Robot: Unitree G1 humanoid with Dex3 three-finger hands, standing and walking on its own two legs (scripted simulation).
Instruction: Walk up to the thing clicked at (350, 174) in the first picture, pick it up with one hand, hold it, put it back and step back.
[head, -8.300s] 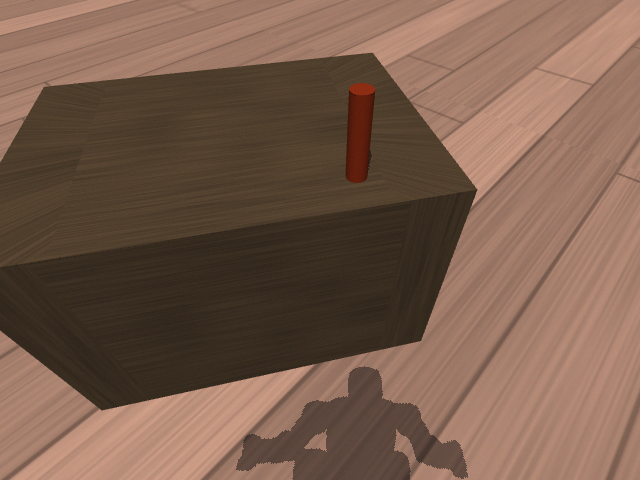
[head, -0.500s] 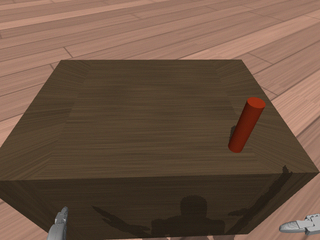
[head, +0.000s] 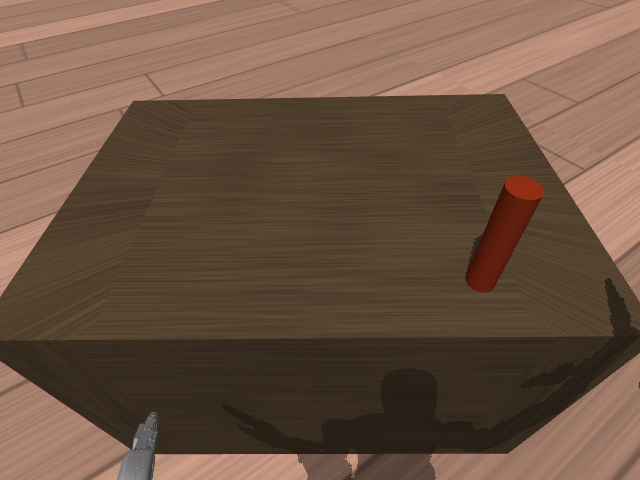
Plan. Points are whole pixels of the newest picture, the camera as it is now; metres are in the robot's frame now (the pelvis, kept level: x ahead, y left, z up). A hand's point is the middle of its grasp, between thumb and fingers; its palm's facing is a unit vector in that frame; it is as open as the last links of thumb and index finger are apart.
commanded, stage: go down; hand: right
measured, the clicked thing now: (499, 240) +0.46 -0.24 +0.03
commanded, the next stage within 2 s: none
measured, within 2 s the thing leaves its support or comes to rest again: neither
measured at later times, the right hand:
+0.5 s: hand out of the picture +0.31 -0.38 +0.11, palm faces +0.24 +0.97 -0.01, open 17.4 cm
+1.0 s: hand out of the picture +0.34 -0.40 +0.11, palm faces +0.26 +0.97 -0.01, open 17.6 cm
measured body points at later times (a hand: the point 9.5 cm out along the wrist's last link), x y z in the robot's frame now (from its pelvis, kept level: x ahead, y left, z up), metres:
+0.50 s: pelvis +0.01 +0.00 +0.00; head +0.04 -0.01 +0.44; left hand +0.17 +0.26 -0.08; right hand +0.30 -0.43 +0.11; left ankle +0.00 +0.13 -0.74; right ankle +0.01 -0.12 -0.74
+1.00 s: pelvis +0.01 +0.00 -0.01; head +0.05 -0.03 +0.43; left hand +0.16 +0.26 -0.08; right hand +0.32 -0.46 +0.12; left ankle +0.00 +0.13 -0.74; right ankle +0.01 -0.12 -0.74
